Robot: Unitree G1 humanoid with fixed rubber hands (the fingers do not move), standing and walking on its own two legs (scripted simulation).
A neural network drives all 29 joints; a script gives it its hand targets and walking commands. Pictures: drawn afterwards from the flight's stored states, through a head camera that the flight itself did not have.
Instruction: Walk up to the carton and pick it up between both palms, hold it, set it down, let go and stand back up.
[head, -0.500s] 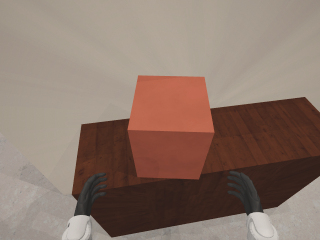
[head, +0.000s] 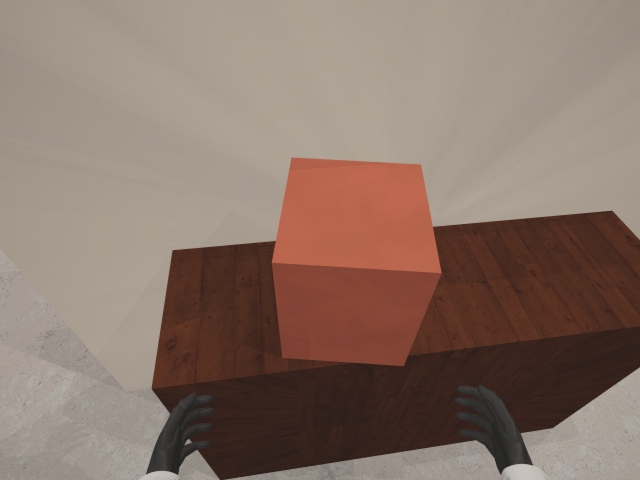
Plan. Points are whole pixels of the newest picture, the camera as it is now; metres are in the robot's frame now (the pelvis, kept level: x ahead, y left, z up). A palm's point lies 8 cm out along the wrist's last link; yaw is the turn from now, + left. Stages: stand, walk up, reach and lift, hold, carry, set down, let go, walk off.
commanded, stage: set down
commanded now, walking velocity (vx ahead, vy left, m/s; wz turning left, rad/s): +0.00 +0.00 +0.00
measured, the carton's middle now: (349, 264) +0.44 -0.03 -0.01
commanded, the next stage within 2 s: let go in 0.36 s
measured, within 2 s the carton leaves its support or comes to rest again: neither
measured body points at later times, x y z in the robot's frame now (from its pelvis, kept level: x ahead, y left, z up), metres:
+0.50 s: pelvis +0.00 +0.00 +0.00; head +0.00 +0.01 +0.45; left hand +0.16 +0.23 -0.10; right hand +0.15 -0.22 -0.09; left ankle -0.02 +0.11 -0.74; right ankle -0.01 -0.09 -0.74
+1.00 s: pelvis -0.01 +0.00 +0.00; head -0.01 +0.01 +0.45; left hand +0.14 +0.24 -0.10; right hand +0.12 -0.24 -0.11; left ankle -0.02 +0.11 -0.74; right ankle -0.01 -0.09 -0.74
